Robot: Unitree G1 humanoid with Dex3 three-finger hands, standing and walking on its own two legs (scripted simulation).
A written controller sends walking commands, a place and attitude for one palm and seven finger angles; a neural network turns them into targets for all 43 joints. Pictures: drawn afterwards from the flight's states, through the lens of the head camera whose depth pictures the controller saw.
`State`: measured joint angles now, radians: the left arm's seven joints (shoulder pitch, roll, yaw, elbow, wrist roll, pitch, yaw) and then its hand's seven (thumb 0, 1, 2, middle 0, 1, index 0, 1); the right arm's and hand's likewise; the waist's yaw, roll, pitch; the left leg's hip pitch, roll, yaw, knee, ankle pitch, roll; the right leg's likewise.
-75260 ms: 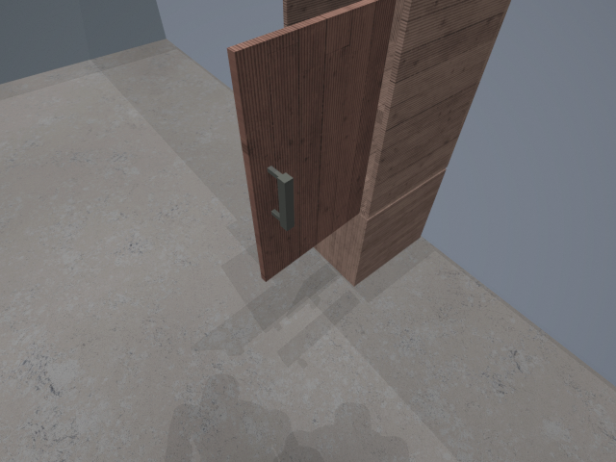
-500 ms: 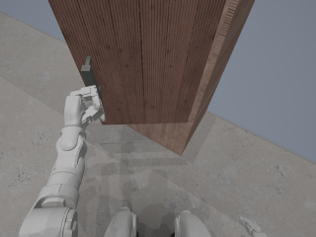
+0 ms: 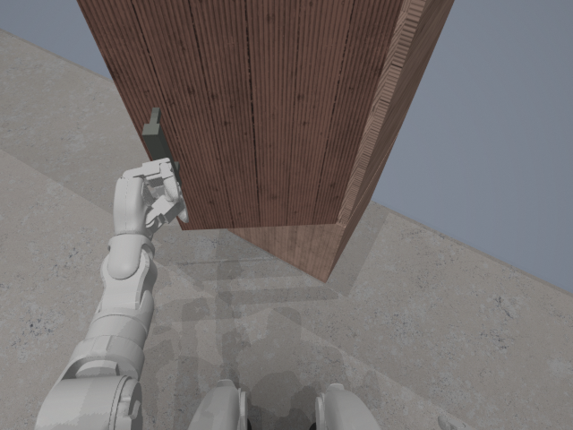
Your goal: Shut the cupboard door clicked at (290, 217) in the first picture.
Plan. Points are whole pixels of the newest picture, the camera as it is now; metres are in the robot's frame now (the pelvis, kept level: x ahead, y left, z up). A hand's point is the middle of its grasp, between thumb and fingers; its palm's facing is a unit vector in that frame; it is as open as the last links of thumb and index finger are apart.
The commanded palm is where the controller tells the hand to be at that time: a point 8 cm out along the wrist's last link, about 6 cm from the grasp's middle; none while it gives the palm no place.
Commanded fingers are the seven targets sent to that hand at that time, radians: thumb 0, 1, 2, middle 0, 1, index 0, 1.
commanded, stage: push the door shut along its arc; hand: left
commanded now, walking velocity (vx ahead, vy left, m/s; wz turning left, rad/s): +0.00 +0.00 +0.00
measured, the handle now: (165, 152) +0.52 +0.19 +0.04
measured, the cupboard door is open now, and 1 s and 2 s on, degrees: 34 18 10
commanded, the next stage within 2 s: pull the fist back off the door in 1.40 s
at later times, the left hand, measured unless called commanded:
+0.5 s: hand (182, 168) +0.47 +0.15 +0.06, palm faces -0.06 -1.00 -0.03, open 3.1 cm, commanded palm +0.47 +0.19 +0.04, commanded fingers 0.00 0.90 0.90 -1.30 -1.50 -1.30 -1.50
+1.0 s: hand (191, 141) +0.53 +0.15 +0.05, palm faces -0.18 -0.98 -0.03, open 3.1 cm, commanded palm +0.54 +0.16 +0.04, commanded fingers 0.00 0.90 0.90 -1.30 -1.50 -1.30 -1.50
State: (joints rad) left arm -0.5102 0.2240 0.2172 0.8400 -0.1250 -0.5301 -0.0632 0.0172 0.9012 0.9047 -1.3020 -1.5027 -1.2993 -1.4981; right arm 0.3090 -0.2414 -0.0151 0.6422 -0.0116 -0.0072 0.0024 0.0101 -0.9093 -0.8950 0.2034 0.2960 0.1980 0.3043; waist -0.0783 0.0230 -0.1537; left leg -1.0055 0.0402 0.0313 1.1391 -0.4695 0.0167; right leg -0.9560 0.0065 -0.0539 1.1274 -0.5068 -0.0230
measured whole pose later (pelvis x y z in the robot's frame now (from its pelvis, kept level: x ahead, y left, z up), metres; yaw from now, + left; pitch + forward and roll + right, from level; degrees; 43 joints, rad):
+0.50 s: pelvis -0.01 +0.00 -0.02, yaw +0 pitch +23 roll -2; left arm -0.84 0.38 0.27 1.13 -0.12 -0.49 -0.22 0.02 0.90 0.90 -1.35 -1.50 -1.30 -1.50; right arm 0.33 -0.26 0.01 0.65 -0.01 0.00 -0.01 0.01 -0.91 -0.89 0.20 0.30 0.20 0.30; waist -0.13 0.04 -0.15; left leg -1.14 0.04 0.00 1.22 -0.47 0.02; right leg -1.08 0.01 -0.08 1.20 -0.51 -0.03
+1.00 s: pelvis -0.02 +0.02 -0.04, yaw -1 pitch +28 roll -5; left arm -1.13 0.52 0.25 1.27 -0.08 -0.38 -0.28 0.02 0.90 0.90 -1.31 -1.50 -1.31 -1.50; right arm 0.38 -0.27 0.03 0.67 -0.02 -0.04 0.01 0.01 -0.91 -0.89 0.20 0.30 0.20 0.30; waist -0.21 0.04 -0.14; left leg -1.31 0.04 -0.02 1.31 -0.48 0.04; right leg -1.22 0.01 -0.10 1.24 -0.51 -0.01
